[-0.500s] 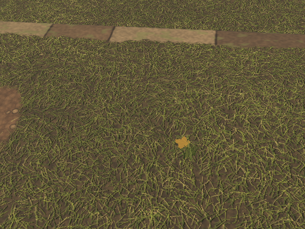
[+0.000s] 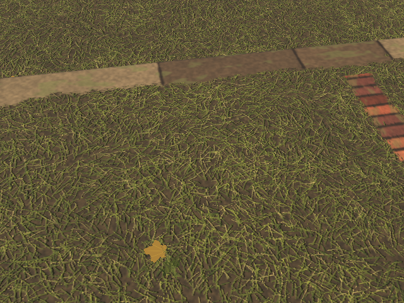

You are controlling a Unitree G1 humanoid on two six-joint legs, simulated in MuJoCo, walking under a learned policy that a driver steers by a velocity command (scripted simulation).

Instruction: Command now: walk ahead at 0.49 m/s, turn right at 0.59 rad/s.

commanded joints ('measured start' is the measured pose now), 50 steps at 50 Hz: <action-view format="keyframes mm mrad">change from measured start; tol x32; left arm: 1 -19 0 -9 -72 0 2 -16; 50 60 19 -22 14 9 -30 40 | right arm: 1 18 -75 -11 -35 1 -23 4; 50 -19 -139 -44 -7 24 39 4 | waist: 1 23 117 15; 12 -10 142 38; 16 131 -189 -392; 29 4 -16 65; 50 51 44 -38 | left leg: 1 42 292 -171 -207 209 116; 13 235 292 -10 98 835 81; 15 -92 212 16 598 369 47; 16 -453 34 -25 941 -397 9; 17 -515 59 -182 983 -301 23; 31 -491 126 -104 491 226 -7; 40 -124 -57 24 247 -54 154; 43 485 375 -939 -60 -112 407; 50 0 164 -410 -118 359 238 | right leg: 1 -119 -48 27 -37 105 12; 14 509 83 -140 -665 77 -110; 16 1047 -462 587 -763 49 -281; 22 497 -225 56 -941 298 -84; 34 599 -222 -225 -974 472 -68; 39 728 -242 -293 -633 1022 -44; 41 524 -207 -302 -173 746 -9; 43 -92 75 -49 369 -282 67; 50 43 -83 -16 1 -50 101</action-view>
